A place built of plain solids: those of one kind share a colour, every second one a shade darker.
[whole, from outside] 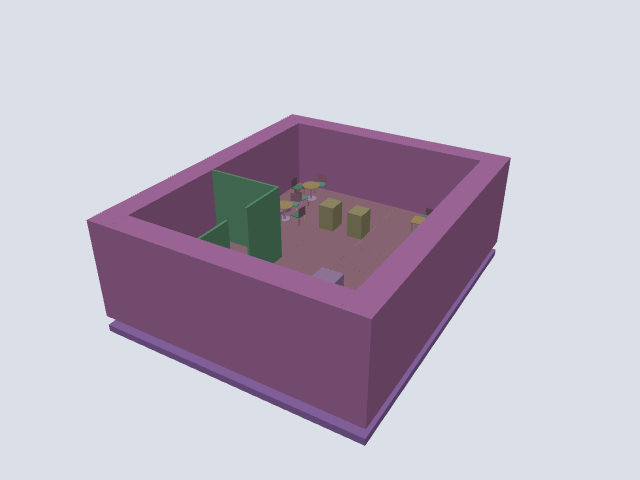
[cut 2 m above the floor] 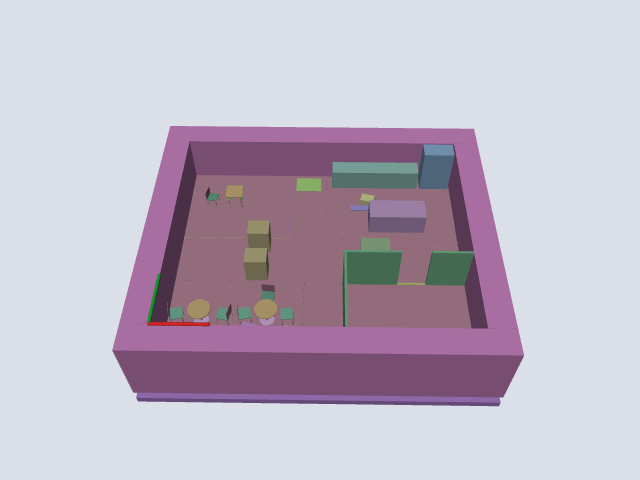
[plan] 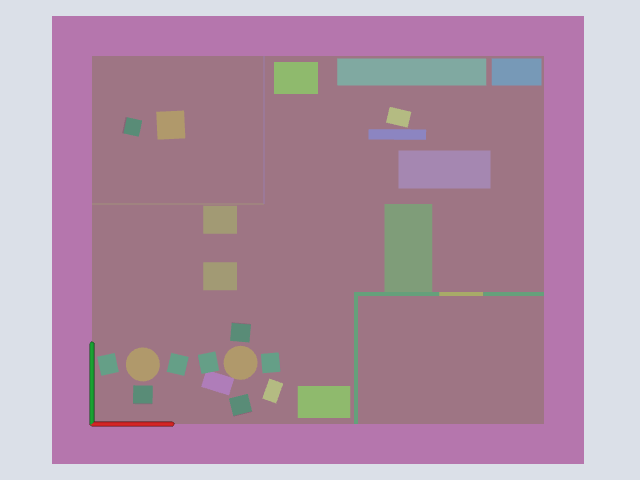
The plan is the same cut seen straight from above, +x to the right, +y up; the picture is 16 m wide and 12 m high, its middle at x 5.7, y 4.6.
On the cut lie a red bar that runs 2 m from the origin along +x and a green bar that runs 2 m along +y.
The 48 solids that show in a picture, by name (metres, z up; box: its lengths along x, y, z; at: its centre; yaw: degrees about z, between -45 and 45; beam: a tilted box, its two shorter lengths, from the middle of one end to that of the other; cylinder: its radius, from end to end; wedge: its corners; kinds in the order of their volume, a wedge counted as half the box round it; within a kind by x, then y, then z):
{
 "wall_1": {"box": [1.0, 9.2, 4.2], "at": [-0.5, 4.6, 1.1]},
 "wall_2": {"box": [13.3, 1.0, 4.2], "at": [5.65, -0.5, 1.1]},
 "wall_3": {"box": [13.3, 1.0, 4.2], "at": [5.65, 9.7, 1.1]},
 "wall_4": {"box": [1.0, 9.2, 4.2], "at": [11.8, 4.6, 1.1]},
 "floor_1": {"box": [4.3, 3.7, 1.0], "at": [2.15, 7.35, -0.5]},
 "floor_2": {"box": [5.05, 3.3, 1.0], "at": [2.52, 1.65, -0.5]},
 "floor_3": {"box": [1.6, 3.7, 1.0], "at": [5.1, 7.35, -0.5]},
 "floor_4": {"box": [11.3, 2.2, 1.0], "at": [5.65, 4.4, -0.5]},
 "floor_5": {"box": [1.5, 3.3, 1.0], "at": [5.8, 1.65, -0.5]},
 "floor_6": {"box": [5.4, 3.7, 1.0], "at": [8.6, 7.35, -0.5]},
 "floor_7": {"box": [4.75, 3.3, 1.0], "at": [8.93, 1.65, -0.5]},
 "floor_base_1": {"box": [13.3, 11.2, 0.3], "at": [5.65, 4.6, -1.57]},
 "counter_1": {"box": [3.73, 0.68, 0.94], "at": [8.0, 8.8, 0.47]},
 "part_1": {"box": [0.1, 3.2, 3.25], "at": [6.6, 1.6, 1.57]},
 "part_2": {"box": [2.13, 0.1, 3.25], "at": [7.62, 3.25, 1.57]},
 "part_3": {"box": [1.52, 0.1, 3.25], "at": [10.54, 3.25, 1.57]},
 "island_1": {"box": [2.3, 0.95, 0.95], "at": [8.81, 6.36, 0.47]},
 "tall_1": {"box": [1.25, 0.68, 2.0], "at": [10.62, 8.8, 1.0]},
 "neck_1": {"box": [0.85, 0.7, 1.15], "at": [3.2, 3.69, 0.57]},
 "neck_2": {"box": [0.85, 0.7, 1.15], "at": [3.2, 5.11, 0.57]},
 "step_hump_1": {"box": [1.2, 2.2, 0.15], "at": [7.91, 4.4, 0.03]},
 "low_mat_1": {"box": [1.1, 0.8, 0.06], "at": [5.1, 8.65, -0.02]},
 "low_mat_2": {"box": [1.32, 0.8, 0.06], "at": [5.8, 0.55, -0.02]},
 "crate_1": {"box": [0.37, 0.53, 0.25], "at": [4.52, 0.82, 0.12], "yaw": -19.7},
 "crate_2": {"box": [0.56, 0.41, 0.22], "at": [7.67, 7.67, 0.11], "yaw": -13.3},
 "chair_seat_1": {"box": [0.47, 0.49, 0.04], "at": [0.39, 1.49, 0.42], "yaw": 12.3},
 "chair_seat_2": {"box": [0.43, 0.42, 0.04], "at": [1.01, 7.43, 0.42], "yaw": -12.2},
 "chair_seat_3": {"box": [0.49, 0.47, 0.04], "at": [1.27, 0.73, 0.42], "yaw": -0.6},
 "chair_seat_4": {"box": [0.47, 0.49, 0.04], "at": [2.15, 1.49, 0.42], "yaw": -13.3},
 "chair_seat_5": {"box": [0.47, 0.49, 0.04], "at": [2.9, 1.53, 0.42], "yaw": 11.2},
 "chair_seat_6": {"box": [0.49, 0.47, 0.04], "at": [3.71, 0.47, 0.42], "yaw": 14.0},
 "chair_seat_7": {"box": [0.49, 0.47, 0.04], "at": [3.71, 2.29, 0.42], "yaw": -5.0},
 "chair_seat_8": {"box": [0.47, 0.49, 0.04], "at": [4.47, 1.53, 0.42], "yaw": 5.1},
 "top_1": {"cylinder": 0.42, "from": [1.27, 1.49, 0.69], "to": [1.27, 1.49, 0.73]},
 "top_2": {"box": [0.7, 0.7, 0.046], "at": [1.97, 7.47, 0.73], "yaw": 2.6},
 "top_3": {"cylinder": 0.42, "from": [3.71, 1.53, 0.69], "to": [3.71, 1.53, 0.73]},
 "carton_folded_1": {"box": [0.73, 0.45, 0.2], "at": [3.14, 1.03, 0.05], "yaw": -17.2},
 "foot_1": {"cylinder": 0.28, "from": [1.27, 1.49, -0.05], "to": [1.27, 1.49, 0.02]},
 "foot_2": {"cylinder": 0.28, "from": [3.71, 1.53, -0.05], "to": [3.71, 1.53, 0.02]},
 "plank_1": {"box": [1.44, 0.26, 0.09], "at": [7.63, 7.24, -0.01], "yaw": -0.2},
 "chair_back_1": {"box": [0.02, 0.49, 0.42], "at": [0.17, 1.44, 0.65], "yaw": 12.3},
 "chair_back_2": {"box": [0.49, 0.02, 0.42], "at": [1.27, 0.5, 0.65], "yaw": -0.6},
 "chair_back_3": {"box": [0.02, 0.49, 0.42], "at": [2.37, 1.44, 0.65], "yaw": -13.3},
 "chair_back_4": {"box": [0.02, 0.49, 0.42], "at": [2.68, 1.49, 0.65], "yaw": 11.2},
 "chair_back_5": {"box": [0.49, 0.02, 0.42], "at": [3.73, 2.51, 0.65], "yaw": -5.0},
 "low_stripS_1": {"box": [4.3, 0.04, 0.05], "at": [2.15, 5.5, -0.02]},
 "low_stripE_1": {"box": [0.04, 3.7, 0.06], "at": [4.3, 7.35, -0.02]},
 "low_threshold_1": {"box": [1.1, 0.1, 0.06], "at": [9.23, 3.25, -0.02]}
}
